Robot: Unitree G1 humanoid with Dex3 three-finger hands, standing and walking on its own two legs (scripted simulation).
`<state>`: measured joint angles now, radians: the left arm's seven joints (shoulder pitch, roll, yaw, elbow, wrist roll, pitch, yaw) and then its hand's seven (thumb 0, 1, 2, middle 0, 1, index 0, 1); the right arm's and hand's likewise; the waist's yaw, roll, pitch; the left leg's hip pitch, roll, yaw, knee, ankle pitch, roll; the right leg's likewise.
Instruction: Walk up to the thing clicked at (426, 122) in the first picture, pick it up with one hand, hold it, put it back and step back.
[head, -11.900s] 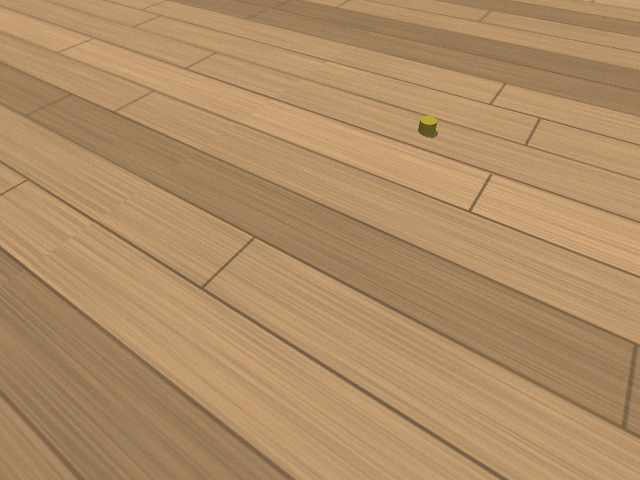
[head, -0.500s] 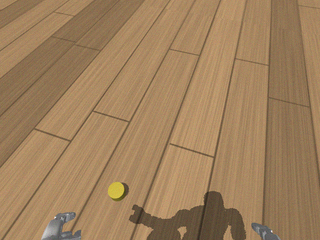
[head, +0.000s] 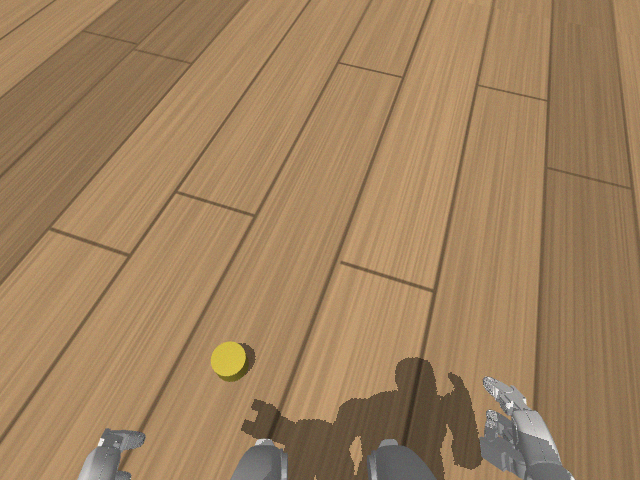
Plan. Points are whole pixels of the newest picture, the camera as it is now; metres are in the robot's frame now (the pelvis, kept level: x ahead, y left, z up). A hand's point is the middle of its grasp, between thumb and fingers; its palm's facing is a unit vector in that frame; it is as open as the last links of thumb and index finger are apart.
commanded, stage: rise first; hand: left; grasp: from above
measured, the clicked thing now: (230, 361) +0.44 +0.24 -0.66
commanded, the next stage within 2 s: none
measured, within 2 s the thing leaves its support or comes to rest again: neither
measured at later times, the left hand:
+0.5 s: hand (164, 447) +0.20 +0.27 -0.28, palm faces -0.39 -0.61 -0.69, open 14.2 cm
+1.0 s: hand (184, 398) +0.31 +0.30 -0.44, palm faces -0.46 -0.18 -0.87, open 14.0 cm
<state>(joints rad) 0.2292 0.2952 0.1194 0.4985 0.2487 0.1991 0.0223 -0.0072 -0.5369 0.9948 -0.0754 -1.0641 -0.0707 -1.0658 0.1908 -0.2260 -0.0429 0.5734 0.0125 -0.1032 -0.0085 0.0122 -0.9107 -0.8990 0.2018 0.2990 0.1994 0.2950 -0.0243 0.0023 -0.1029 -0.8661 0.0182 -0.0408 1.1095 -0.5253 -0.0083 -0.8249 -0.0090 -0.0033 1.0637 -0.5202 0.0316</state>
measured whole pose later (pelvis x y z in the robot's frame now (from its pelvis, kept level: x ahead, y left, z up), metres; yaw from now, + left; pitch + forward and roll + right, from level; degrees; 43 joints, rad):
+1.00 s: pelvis -0.10 +0.00 -0.30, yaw -5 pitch +33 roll -6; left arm -0.61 0.66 0.15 1.04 1.02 -0.26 0.18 -0.01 -0.52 1.03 -0.06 -1.07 -0.07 -1.07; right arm 0.13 -0.27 -0.05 0.75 -0.04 -0.07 0.08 0.01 -0.88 -0.89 0.20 0.30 0.20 0.29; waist -0.08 0.00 -0.10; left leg -2.12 0.00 -0.12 2.21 -0.66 -0.03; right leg -2.06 0.02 -0.03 2.15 -0.67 0.04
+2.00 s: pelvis -0.08 +0.00 -0.36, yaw -7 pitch +34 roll -8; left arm -0.87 0.77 0.16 1.39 1.28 -0.29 0.40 0.00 -0.53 1.01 -0.08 -1.03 -0.08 -1.03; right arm 0.11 -0.26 0.02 0.76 -0.14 -0.02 0.14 0.00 -0.90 -0.90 0.20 0.30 0.20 0.29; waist -0.19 -0.02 -0.05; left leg -2.30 -0.01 -0.16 2.41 -0.72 -0.03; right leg -2.22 0.04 -0.05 2.33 -0.71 0.06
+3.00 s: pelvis -0.09 +0.00 -0.37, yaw -9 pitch +32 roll -11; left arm -0.87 0.85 0.11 1.33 1.18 -0.28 0.24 0.00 -0.48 0.94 -0.07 -1.11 -0.10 -1.07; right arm 0.17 -0.29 0.13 0.68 -0.14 0.02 0.14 0.00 -0.90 -0.89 0.20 0.30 0.20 0.30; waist -0.23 -0.03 0.04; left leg -2.32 -0.02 -0.19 2.43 -0.69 -0.02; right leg -2.22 0.04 -0.08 2.32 -0.68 0.06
